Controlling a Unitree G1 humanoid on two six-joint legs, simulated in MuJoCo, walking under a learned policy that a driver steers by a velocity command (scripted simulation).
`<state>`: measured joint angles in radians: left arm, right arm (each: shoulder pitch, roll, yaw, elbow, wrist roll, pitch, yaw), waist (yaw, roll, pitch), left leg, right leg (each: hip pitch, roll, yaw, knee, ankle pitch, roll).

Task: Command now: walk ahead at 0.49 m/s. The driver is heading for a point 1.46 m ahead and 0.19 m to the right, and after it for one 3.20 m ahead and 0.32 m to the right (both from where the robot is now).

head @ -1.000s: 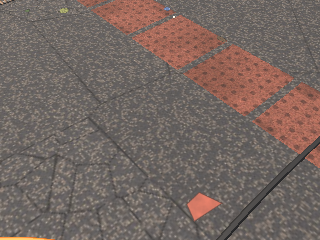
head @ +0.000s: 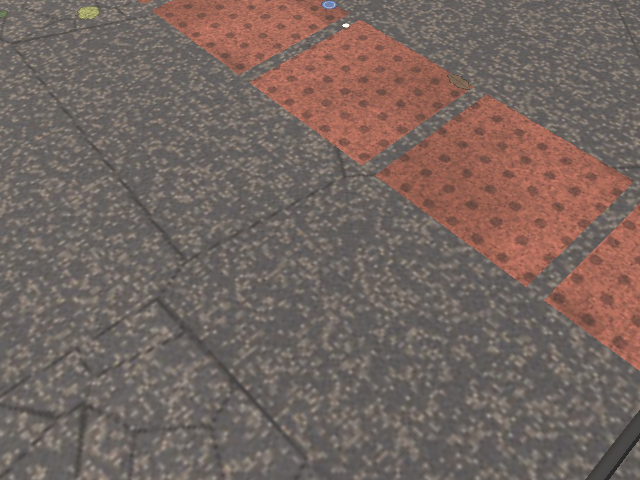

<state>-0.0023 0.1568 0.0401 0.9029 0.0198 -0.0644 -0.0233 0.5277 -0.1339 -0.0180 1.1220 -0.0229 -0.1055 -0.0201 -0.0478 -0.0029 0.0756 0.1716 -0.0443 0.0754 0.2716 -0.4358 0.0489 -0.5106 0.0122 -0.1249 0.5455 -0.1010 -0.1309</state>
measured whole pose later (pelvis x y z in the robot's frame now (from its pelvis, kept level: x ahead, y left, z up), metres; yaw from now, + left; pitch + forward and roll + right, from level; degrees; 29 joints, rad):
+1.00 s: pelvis +0.55 +0.03 +0.02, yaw -4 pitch +0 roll +1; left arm 0.12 0.19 0.04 0.93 0.02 -0.03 -0.04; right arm 0.46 -0.16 -0.04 1.06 -0.02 -0.11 -0.01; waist -0.03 -0.04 0.04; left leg 0.07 -0.08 0.16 0.17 -0.25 0.08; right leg -0.65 -0.07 -0.03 0.75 0.00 -0.06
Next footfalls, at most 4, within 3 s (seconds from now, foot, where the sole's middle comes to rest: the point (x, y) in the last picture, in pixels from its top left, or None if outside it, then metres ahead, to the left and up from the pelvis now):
0.02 right None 0.19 -0.07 -0.76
0.58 left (279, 448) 0.50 0.09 -0.76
1.16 right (352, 320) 0.79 -0.08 -0.76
1.72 left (327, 202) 1.15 -0.04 -0.76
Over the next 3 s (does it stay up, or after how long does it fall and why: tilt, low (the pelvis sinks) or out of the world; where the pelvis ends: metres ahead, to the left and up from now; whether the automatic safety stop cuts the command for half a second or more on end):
stays up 1.57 -0.24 0.02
